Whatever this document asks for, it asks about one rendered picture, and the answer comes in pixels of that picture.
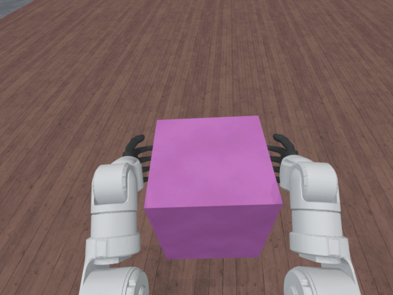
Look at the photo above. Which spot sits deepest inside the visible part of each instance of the robot right upper arm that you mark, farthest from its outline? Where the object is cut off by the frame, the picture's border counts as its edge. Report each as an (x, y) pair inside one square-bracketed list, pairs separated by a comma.
[(318, 281)]

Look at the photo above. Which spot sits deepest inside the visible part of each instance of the right robot forearm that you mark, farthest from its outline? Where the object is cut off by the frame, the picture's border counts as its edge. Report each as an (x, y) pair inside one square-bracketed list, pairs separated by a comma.
[(316, 222)]

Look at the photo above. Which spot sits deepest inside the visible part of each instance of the carton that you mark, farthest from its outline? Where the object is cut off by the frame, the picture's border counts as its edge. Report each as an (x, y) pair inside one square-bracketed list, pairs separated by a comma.
[(211, 190)]

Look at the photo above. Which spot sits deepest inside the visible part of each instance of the robot right hand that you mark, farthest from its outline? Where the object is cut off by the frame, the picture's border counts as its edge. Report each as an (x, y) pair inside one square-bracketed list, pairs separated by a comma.
[(289, 150)]

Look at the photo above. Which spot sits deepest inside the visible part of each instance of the left robot forearm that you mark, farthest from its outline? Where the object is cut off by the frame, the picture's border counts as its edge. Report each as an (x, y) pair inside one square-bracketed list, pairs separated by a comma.
[(114, 202)]

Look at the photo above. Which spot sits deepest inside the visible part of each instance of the robot left hand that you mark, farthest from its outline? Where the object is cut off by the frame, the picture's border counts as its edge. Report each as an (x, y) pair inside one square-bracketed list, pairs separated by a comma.
[(130, 150)]

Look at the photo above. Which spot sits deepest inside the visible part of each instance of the robot left upper arm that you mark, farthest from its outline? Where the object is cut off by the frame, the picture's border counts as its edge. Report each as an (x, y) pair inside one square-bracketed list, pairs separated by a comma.
[(116, 281)]

